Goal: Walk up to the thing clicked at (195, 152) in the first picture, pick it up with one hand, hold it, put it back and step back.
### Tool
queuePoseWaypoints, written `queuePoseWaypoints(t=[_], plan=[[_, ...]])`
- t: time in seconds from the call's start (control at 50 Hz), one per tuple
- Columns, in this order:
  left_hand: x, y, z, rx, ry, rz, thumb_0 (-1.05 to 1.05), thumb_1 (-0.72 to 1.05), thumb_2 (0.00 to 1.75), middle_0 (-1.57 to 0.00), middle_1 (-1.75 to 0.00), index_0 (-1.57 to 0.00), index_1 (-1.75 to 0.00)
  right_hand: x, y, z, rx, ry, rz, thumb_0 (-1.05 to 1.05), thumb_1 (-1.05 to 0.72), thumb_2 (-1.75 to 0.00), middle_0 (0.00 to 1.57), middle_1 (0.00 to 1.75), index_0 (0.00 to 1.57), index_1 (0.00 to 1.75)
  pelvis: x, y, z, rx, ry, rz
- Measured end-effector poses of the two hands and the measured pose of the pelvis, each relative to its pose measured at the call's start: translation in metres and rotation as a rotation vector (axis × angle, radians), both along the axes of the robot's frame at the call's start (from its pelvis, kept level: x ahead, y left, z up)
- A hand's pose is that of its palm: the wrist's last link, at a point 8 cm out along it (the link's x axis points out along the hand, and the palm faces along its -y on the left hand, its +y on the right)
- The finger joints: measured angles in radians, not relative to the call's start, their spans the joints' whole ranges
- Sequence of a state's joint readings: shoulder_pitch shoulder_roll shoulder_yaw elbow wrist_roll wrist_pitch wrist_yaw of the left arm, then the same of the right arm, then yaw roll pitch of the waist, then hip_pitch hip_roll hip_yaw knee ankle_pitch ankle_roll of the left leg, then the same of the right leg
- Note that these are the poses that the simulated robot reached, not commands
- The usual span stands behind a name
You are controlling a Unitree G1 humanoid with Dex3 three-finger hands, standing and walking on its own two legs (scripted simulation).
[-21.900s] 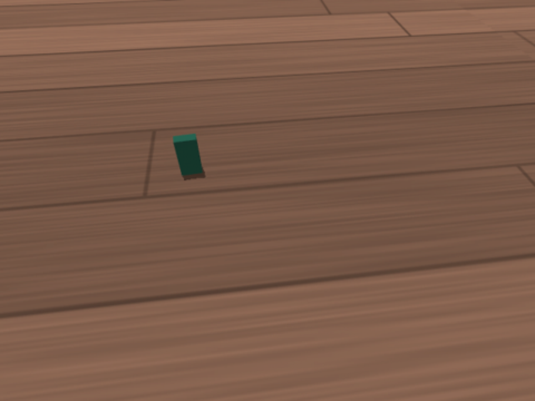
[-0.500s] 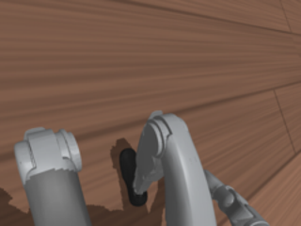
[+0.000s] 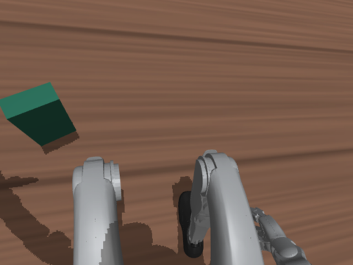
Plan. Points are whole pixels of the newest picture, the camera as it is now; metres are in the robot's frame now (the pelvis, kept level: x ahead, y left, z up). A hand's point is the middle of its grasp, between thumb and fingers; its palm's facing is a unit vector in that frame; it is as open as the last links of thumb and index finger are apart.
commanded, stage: home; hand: left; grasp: from the side
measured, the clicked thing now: (45, 118) +0.45 +0.31 -0.24
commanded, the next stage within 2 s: none
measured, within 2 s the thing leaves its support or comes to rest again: rests again in 0.12 s
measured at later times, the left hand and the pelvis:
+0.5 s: hand out of the picture +0.28 +0.32 +0.13, palm faces +0.31 -0.81 -0.49, open 17.3 cm; pelvis +0.04 -0.02 +0.22, yaw +6 degrees
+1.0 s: hand out of the picture +0.25 +0.20 +0.31, palm faces +0.25 -0.92 -0.32, open 17.5 cm; pelvis +0.10 -0.01 +0.36, yaw +8 degrees
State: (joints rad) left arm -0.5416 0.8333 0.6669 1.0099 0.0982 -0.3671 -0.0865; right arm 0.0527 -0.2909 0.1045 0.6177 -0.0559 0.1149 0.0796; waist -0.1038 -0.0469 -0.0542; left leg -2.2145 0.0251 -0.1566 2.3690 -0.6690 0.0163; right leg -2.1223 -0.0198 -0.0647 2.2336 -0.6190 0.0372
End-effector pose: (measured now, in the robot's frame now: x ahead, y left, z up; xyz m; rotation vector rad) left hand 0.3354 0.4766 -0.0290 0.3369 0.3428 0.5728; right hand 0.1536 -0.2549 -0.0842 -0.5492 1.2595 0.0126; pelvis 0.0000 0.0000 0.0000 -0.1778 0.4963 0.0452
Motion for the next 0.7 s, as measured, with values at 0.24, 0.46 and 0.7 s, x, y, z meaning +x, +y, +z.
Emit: queuePoseWaypoints(t=[0.24,0.46,0.7], plan=[[-0.059,-0.059,0.078,0.045,0.265,-0.035,-0.01,-0.50,0.08,-0.07,-0.07,-0.07,-0.07,0.022,0.006,0.056,0.108,-0.053,-0.095,0.00,-0.90,-0.90,0.21,0.30,0.21,0.30,0.005,-0.007,0.087,0.061,0.072,0.017],[-0.086,-0.117,0.178,-0.051,0.353,0.010,-0.01,-0.52,0.07,-0.07,-0.06,-0.07,-0.07,0.084,0.011,0.181,0.129,-0.276,-0.102,0.00,-0.90,-0.90,0.21,0.30,0.21,0.30,0.035,-0.017,0.199,0.100,0.018,0.045],[-0.098,-0.178,0.268,-0.182,0.411,-0.007,-0.01,-0.54,0.06,-0.06,-0.05,-0.06,-0.06,0.105,0.010,0.298,0.126,-0.435,-0.117,0.00,-0.90,-0.90,0.21,0.30,0.21,0.30,0.068,-0.017,0.295,0.129,-0.129,0.073]])
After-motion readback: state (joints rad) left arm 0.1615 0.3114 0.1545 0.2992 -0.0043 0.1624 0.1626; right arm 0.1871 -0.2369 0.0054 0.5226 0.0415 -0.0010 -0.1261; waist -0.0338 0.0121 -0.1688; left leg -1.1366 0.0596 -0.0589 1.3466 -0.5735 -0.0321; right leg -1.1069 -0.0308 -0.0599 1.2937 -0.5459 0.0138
